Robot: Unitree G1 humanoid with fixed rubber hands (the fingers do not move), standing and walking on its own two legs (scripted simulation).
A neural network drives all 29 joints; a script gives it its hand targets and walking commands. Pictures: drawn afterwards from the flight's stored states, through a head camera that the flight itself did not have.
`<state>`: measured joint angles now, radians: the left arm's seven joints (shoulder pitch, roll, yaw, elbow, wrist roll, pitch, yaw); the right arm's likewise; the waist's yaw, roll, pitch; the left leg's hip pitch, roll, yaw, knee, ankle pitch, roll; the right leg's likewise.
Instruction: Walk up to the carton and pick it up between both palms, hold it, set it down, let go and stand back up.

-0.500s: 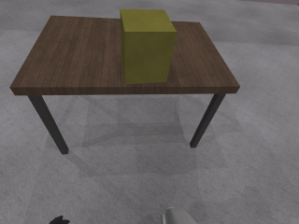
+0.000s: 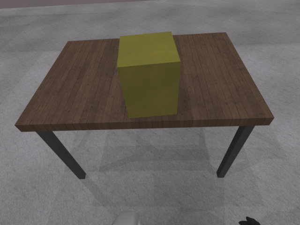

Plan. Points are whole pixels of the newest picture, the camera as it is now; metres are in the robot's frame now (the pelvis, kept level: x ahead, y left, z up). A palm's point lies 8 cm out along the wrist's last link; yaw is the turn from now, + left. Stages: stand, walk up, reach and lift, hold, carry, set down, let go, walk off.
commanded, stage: walk up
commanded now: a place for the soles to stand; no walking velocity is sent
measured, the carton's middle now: (149, 76) +0.65 +0.05 +0.02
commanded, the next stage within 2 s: none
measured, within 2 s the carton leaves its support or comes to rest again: neither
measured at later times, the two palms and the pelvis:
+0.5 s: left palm (81, 185) +0.26 +0.27 -0.11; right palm (263, 213) +0.19 -0.27 -0.09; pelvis +0.16 +0.01 +0.00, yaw +2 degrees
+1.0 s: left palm (85, 176) +0.29 +0.26 -0.11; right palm (251, 176) +0.29 -0.27 -0.10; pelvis +0.19 -0.02 -0.01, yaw +3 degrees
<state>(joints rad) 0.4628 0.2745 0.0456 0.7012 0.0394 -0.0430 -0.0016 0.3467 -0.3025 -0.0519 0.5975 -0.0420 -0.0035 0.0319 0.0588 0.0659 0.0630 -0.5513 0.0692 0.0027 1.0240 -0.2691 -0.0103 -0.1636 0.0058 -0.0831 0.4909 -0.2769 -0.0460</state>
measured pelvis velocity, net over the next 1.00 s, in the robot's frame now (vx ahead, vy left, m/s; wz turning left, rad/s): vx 0.19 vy -0.02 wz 0.06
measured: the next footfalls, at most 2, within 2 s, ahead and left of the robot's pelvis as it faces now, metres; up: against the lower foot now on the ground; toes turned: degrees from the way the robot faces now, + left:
left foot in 0.20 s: +0.21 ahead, +0.13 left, +0.00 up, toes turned +8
right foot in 0.58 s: +0.32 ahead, -0.14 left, +0.00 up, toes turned +0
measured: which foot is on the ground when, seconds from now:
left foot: up 0.00-0.18, down 0.20-1.00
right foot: down 0.00-0.22, up 0.24-0.56, down 0.58-1.00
